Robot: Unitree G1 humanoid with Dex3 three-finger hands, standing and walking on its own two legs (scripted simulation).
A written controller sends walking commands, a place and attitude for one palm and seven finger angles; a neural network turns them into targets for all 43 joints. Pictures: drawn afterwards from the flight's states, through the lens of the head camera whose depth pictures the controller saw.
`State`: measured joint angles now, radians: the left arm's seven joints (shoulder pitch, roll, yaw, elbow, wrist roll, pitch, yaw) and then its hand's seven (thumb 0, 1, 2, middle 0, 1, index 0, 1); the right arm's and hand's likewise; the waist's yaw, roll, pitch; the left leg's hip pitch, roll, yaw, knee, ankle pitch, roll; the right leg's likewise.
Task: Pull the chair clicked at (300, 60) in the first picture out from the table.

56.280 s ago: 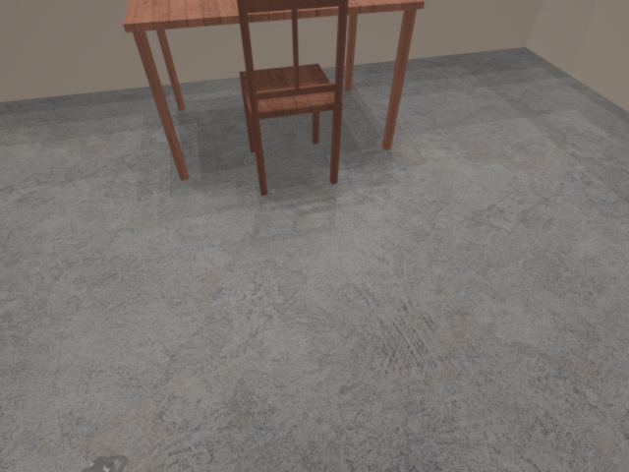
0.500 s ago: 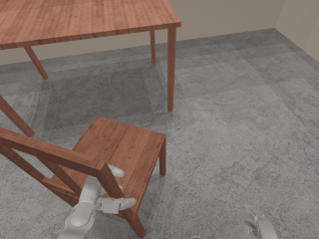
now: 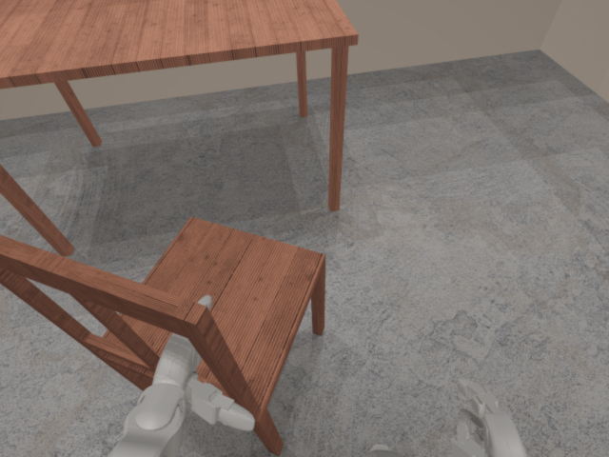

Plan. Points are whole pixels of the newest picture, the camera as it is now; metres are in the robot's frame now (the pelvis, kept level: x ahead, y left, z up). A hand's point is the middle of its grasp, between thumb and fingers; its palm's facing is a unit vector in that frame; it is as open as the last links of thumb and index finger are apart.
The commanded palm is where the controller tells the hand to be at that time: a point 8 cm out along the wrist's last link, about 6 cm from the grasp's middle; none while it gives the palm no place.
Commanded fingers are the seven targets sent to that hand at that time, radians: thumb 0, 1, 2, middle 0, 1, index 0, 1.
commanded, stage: draw the fingers out of the gap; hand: left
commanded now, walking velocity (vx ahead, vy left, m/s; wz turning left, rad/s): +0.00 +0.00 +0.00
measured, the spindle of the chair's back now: (125, 334) +0.31 +0.29 -0.06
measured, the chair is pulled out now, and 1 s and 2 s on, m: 0.57 0.57 0.57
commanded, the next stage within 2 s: draw the hand back to the body in 0.80 s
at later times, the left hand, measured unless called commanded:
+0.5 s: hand (210, 433) +0.17 +0.12 -0.02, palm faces -0.05 -0.99 -0.16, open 17.5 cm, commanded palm +0.15 +0.17 +0.00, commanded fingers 0.00 -0.55 0.20 0.00 0.00 0.00 0.00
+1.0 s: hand out of the picture +0.12 +0.13 +0.00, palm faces +0.02 -1.00 -0.06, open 17.5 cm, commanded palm +0.09 +0.19 +0.02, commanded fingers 0.00 -0.55 0.20 0.00 0.00 0.00 0.00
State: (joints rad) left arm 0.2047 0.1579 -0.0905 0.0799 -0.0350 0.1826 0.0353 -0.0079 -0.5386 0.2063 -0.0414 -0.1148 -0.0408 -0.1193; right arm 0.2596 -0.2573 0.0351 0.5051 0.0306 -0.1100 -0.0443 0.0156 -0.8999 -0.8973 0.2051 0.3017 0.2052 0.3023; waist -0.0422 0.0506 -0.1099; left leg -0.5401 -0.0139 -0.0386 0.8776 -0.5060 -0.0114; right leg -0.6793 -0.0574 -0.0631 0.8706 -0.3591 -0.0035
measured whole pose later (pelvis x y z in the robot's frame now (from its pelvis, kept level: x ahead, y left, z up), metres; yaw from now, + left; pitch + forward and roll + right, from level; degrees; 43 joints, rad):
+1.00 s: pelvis +0.00 +0.01 -0.02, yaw +0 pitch +12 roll -1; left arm 0.84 0.15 -0.14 -0.37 -0.06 0.02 0.01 -0.01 -0.54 0.21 0.00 0.00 0.00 0.00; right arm 0.29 -0.21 0.00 0.40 0.03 -0.16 -0.08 0.02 -0.90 -0.90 0.21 0.30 0.21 0.30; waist -0.01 0.03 -0.18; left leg -0.67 -0.01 -0.05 1.05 -0.59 0.00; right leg -0.79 -0.06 -0.07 1.01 -0.42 0.00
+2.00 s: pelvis +0.02 +0.01 +0.04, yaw -1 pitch -3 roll +0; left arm 0.57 0.34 0.26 -0.44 -0.04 -0.08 0.16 0.00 0.37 0.65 -0.14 -0.19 -0.14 -0.20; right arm 0.21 -0.21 0.02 0.62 0.01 -0.16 -0.08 0.02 -0.90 -0.90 0.21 0.30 0.21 0.30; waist 0.06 0.08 -0.01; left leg -0.08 0.00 -0.03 0.51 -0.38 0.00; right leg -0.22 -0.04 -0.06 0.53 -0.25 0.01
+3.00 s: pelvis -0.02 +0.02 +0.04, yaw -2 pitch -1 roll +1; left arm 0.56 0.41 0.40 -0.47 -0.03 -0.17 0.14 0.02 0.88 0.90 -0.21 -0.30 -0.21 -0.31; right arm 0.18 -0.22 -0.02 0.60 0.00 -0.04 -0.08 0.02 -0.90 -0.90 0.20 0.30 0.20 0.30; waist 0.02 0.02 0.07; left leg -0.17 -0.03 0.01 0.48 -0.29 0.02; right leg -0.31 -0.06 -0.02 0.46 -0.14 0.02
